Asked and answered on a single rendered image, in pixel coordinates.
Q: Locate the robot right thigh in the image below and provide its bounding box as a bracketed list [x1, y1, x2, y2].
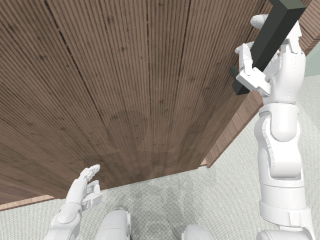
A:
[181, 224, 214, 240]

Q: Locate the left robot forearm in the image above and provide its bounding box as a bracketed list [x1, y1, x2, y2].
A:
[43, 202, 83, 240]

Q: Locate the robot right upper arm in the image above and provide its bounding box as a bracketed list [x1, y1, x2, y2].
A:
[256, 229, 309, 240]

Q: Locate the wardrobe door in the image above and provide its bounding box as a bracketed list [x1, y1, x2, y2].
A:
[0, 0, 312, 200]
[0, 179, 46, 205]

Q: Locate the robot thigh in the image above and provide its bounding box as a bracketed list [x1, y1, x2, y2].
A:
[94, 210, 131, 240]
[181, 224, 214, 240]

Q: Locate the robot left hand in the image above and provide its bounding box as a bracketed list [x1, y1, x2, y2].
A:
[65, 164, 103, 212]

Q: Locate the right robot forearm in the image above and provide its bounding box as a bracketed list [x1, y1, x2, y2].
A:
[254, 103, 316, 240]

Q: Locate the robot left thigh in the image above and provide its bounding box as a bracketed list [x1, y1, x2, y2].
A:
[94, 210, 131, 240]

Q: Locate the robot right hand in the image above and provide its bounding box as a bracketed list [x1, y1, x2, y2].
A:
[235, 14, 306, 106]

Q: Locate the handle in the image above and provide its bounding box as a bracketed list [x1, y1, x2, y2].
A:
[228, 0, 306, 95]

